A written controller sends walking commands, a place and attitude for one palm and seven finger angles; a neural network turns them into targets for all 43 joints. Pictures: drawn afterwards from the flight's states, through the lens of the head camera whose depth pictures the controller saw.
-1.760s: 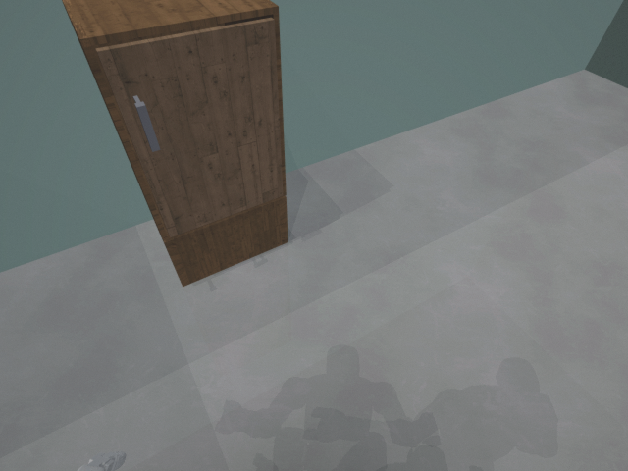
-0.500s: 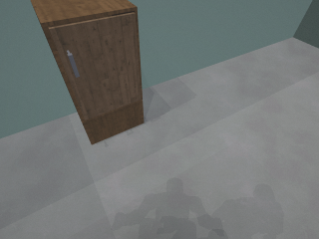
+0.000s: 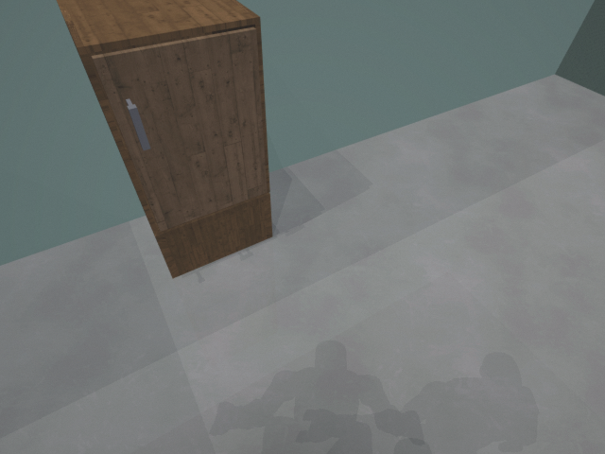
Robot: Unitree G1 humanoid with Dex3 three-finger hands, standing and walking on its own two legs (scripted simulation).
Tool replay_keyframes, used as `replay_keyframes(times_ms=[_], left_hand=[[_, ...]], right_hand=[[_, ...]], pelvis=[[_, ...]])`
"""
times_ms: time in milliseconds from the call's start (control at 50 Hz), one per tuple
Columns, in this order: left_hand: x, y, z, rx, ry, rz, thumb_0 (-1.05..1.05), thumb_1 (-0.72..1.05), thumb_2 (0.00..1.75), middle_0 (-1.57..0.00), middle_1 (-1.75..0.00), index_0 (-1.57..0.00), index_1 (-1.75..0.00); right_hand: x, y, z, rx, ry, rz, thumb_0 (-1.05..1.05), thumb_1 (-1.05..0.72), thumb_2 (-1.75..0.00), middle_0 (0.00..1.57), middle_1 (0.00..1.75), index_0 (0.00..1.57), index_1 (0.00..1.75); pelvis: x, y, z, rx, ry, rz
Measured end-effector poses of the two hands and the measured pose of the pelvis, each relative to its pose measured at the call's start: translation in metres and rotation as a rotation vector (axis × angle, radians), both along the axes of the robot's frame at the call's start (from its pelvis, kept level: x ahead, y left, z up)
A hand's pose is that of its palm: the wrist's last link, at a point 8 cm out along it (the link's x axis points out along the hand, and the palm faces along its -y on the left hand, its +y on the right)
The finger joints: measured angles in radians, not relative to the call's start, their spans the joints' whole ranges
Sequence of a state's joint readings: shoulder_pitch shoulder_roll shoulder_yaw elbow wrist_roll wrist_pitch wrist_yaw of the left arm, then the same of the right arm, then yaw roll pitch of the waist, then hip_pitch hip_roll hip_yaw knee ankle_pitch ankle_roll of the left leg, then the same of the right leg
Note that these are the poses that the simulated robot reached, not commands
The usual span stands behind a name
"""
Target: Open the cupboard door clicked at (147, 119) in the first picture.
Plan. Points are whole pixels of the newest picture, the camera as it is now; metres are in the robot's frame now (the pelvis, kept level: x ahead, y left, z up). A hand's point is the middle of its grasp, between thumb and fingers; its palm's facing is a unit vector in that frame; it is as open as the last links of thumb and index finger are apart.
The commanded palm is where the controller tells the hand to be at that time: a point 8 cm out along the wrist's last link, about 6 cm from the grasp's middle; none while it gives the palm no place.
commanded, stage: walk to a spot facing it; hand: left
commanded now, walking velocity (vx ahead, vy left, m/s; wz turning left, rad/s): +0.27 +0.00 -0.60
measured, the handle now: (137, 124) +0.87 +0.49 -0.06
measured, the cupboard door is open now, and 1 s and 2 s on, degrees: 0 0 0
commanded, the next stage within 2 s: turn to face it in 1.34 s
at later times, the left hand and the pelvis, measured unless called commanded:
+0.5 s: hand out of the picture +0.09 +0.14 -0.18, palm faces -0.13 -0.97 -0.21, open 7.4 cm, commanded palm none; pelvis +0.08 -0.05 -0.01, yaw -13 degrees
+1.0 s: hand (233, 310) +0.42 +0.17 -0.19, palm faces -0.41 -0.89 -0.20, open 7.4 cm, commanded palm none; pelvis +0.28 +0.00 -0.01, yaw -30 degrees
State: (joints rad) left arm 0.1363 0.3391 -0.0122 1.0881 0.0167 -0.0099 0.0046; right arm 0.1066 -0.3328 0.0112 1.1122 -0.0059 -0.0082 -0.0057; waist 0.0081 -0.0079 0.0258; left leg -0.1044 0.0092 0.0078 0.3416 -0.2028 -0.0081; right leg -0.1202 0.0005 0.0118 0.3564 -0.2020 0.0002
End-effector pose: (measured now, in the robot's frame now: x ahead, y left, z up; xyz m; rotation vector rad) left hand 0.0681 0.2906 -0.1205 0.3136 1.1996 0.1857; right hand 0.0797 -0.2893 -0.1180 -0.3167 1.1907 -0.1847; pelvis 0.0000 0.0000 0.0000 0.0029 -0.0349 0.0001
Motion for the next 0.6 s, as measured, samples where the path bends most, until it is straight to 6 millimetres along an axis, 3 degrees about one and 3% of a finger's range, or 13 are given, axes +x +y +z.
replay_keyframes(times_ms=[120,220,320,380,460,600], left_hand=[[-0.005,-0.009,-0.009,-0.021,0.037,0.0,0.01,0.9,0.9,-0.21,-0.3,-0.2,-0.3],[-0.011,-0.03,-0.021,-0.065,0.12,-0.022,0.01,0.91,0.9,-0.2,-0.3,-0.2,-0.3],[0.007,-0.063,-0.024,-0.087,0.156,-0.059,0.01,0.91,0.9,-0.2,-0.3,-0.2,-0.3],[0.018,-0.08,-0.033,-0.087,0.119,-0.057,0.01,0.9,0.9,-0.21,-0.3,-0.2,-0.3],[0.019,-0.099,-0.028,-0.106,0.148,-0.038,0.01,0.91,0.9,-0.21,-0.3,-0.2,-0.3],[0.041,-0.114,-0.019,-0.139,0.266,-0.098,0.01,0.9,0.9,-0.21,-0.3,-0.21,-0.3]], right_hand=[[-0.006,0.008,-0.007,0.018,0.001,-0.028,0.01,-0.9,-0.9,0.2,0.3,0.2,0.3],[-0.027,0.017,-0.023,0.075,0.02,-0.113,0.01,-0.9,-0.9,0.2,0.3,0.2,0.3],[-0.058,0.01,-0.044,0.122,0.096,-0.208,0.01,-0.9,-0.9,0.2,0.3,0.21,0.3],[-0.066,0.001,-0.057,0.135,0.173,-0.23,0.01,-0.9,-0.9,0.2,0.3,0.21,0.3],[-0.039,-0.008,-0.043,0.135,0.154,-0.245,0.01,-0.9,-0.9,0.2,0.3,0.2,0.3],[0.056,-0.018,-0.015,0.125,-0.066,-0.288,0.01,-0.9,-0.9,0.19,0.3,0.2,0.3]], pelvis=[[0.005,0.001,-0.004,0.001,0.002,-0.039],[0.02,-0.006,-0.01,0.016,0.009,-0.106],[0.04,-0.025,-0.018,0.015,0.005,-0.163],[0.051,-0.039,-0.028,0.0,0.007,-0.169],[0.072,-0.048,-0.017,-0.001,0.009,-0.2],[0.117,-0.049,-0.003,0.004,0.036,-0.282]])
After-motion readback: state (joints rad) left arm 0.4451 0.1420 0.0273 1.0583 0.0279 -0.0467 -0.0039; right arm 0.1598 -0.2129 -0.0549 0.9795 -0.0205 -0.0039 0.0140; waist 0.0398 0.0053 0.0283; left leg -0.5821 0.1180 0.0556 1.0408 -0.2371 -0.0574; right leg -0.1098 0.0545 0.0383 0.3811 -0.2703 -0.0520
